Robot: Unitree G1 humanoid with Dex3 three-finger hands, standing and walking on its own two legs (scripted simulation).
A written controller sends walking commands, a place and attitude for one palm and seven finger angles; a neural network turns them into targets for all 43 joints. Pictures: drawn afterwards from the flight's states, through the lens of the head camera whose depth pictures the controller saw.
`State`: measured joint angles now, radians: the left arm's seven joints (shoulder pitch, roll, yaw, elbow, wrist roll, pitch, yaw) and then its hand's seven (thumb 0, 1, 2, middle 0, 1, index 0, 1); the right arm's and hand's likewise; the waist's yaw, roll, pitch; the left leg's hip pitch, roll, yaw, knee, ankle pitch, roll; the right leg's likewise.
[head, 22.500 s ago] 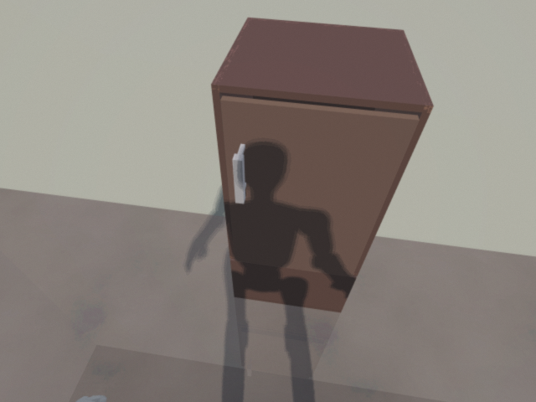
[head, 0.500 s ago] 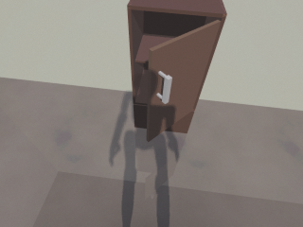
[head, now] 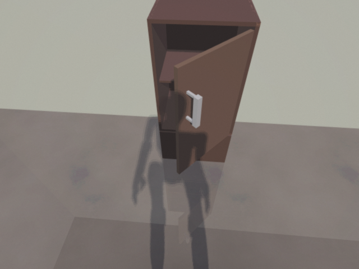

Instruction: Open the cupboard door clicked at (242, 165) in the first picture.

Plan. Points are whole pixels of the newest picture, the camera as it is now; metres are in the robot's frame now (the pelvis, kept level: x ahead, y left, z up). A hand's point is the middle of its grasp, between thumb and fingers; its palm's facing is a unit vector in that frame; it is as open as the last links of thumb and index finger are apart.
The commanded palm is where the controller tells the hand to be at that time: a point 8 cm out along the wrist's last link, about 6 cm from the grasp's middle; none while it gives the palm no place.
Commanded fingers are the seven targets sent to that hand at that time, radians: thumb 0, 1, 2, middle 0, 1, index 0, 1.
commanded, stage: let the arm hang, fingers relaxed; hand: left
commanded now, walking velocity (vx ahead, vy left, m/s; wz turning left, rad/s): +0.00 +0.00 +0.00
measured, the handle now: (192, 109) +0.63 -0.01 -0.04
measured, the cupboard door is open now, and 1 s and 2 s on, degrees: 47 47 47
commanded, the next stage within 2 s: look to check the result in 0.22 s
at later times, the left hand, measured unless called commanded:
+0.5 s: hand out of the picture +0.00 +0.16 -0.17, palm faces +0.03 -0.98 -0.20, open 7.3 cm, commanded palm none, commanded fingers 0.00 0.90 0.90 -0.20 -0.30 -0.20 -0.30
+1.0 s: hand out of the picture +0.03 +0.16 -0.17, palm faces +0.02 -0.97 -0.22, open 7.3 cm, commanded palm none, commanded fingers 0.00 0.90 0.90 -0.20 -0.30 -0.20 -0.30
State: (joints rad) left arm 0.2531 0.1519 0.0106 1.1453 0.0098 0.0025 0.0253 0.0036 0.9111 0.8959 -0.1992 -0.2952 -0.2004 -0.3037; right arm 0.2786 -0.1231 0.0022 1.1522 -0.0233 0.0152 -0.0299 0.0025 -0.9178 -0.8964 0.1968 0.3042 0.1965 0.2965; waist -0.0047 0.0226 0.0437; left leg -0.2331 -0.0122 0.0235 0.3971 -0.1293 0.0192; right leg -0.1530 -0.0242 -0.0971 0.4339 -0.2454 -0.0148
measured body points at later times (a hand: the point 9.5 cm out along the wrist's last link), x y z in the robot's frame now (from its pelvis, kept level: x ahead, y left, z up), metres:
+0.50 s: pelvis +0.01 -0.01 +0.00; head +0.03 -0.02 +0.45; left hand -0.01 +0.22 -0.16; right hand +0.00 -0.22 -0.17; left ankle +0.06 +0.11 -0.74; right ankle +0.00 -0.11 -0.74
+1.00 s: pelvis +0.02 -0.02 +0.00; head +0.04 -0.03 +0.45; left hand +0.03 +0.21 -0.15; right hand +0.03 -0.25 -0.16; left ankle +0.06 +0.11 -0.74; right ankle +0.00 -0.11 -0.74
